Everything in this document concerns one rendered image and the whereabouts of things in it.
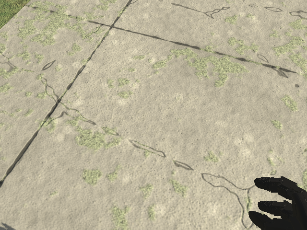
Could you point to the robot right hand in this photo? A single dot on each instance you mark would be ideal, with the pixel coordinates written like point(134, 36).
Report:
point(293, 215)

